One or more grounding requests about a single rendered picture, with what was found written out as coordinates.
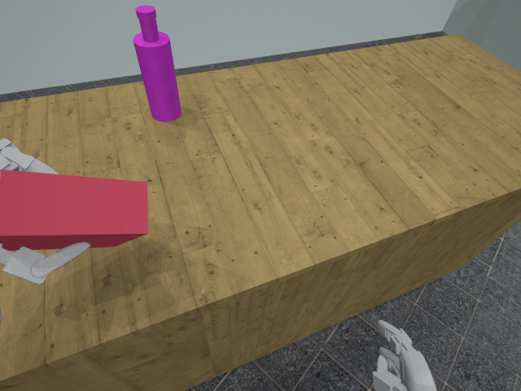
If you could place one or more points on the left robot hand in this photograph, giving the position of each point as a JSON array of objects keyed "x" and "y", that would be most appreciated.
[{"x": 26, "y": 263}]

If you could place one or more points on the table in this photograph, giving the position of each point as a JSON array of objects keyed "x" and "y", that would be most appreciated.
[{"x": 287, "y": 197}]

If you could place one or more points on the right robot hand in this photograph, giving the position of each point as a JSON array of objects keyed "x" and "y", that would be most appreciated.
[{"x": 410, "y": 371}]

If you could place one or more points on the sponge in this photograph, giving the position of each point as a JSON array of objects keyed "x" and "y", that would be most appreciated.
[{"x": 52, "y": 211}]

